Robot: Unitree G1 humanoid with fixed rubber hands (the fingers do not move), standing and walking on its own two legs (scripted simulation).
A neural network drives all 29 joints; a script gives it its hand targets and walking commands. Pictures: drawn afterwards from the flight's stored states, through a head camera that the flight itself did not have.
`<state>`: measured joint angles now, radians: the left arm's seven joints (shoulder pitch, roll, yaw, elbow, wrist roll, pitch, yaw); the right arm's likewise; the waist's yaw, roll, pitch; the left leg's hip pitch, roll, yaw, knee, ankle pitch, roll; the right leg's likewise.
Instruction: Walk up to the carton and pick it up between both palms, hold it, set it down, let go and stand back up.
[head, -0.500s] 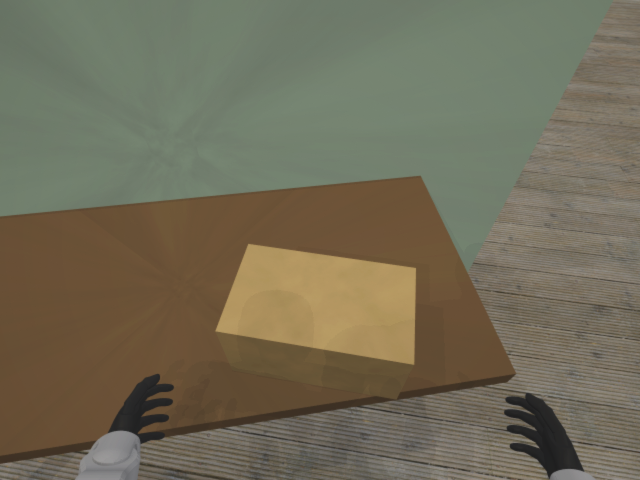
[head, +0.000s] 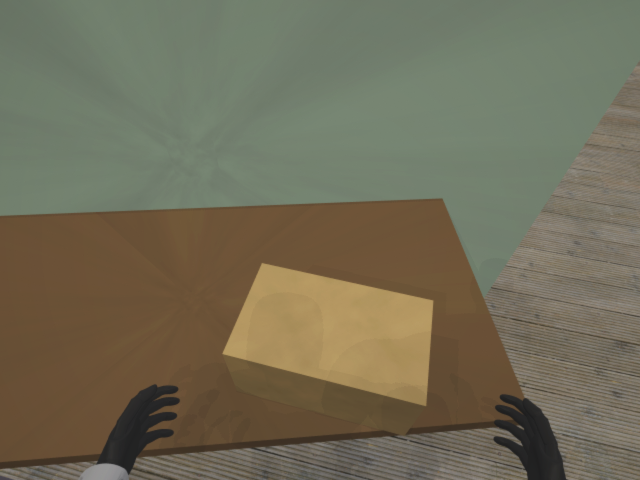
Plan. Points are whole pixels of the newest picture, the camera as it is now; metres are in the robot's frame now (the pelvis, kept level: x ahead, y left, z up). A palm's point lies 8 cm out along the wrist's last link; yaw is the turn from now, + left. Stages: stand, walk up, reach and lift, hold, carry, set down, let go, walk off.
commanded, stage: reach and lift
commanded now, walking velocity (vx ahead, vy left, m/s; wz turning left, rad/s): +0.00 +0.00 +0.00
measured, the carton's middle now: (331, 347) +0.34 +0.01 -0.14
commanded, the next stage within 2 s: none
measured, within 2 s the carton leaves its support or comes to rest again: neither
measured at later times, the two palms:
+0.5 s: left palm (108, 456) +0.14 +0.27 -0.04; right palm out of the picture +0.13 -0.22 -0.05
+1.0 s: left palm (126, 376) +0.23 +0.27 -0.02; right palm (520, 410) +0.21 -0.23 -0.03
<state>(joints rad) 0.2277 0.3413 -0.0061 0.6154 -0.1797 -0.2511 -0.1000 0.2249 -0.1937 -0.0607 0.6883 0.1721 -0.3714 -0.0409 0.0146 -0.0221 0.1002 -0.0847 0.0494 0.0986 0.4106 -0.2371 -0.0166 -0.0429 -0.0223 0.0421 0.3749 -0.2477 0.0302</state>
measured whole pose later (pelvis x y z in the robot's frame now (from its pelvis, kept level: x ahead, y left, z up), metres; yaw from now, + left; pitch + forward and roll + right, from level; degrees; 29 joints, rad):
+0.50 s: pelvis -0.02 +0.01 -0.01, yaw +1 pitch -5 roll -1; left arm 0.23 0.40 -0.09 0.61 -0.30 -0.46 -0.13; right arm 0.26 -0.14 -0.04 0.65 0.23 -0.55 -0.06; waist -0.01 -0.01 0.09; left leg -0.17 0.04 0.08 0.52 -0.26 0.00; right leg -0.11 -0.03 0.03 0.47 -0.27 0.03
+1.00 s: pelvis -0.01 +0.00 -0.01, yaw +2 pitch -1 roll -1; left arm -0.01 0.43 -0.09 0.70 -0.34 -0.35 -0.12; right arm 0.05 -0.19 0.01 0.65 0.30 -0.38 -0.13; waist -0.04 0.00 0.02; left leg -0.24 0.05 0.06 0.53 -0.27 -0.01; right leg -0.17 -0.02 0.01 0.46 -0.28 0.03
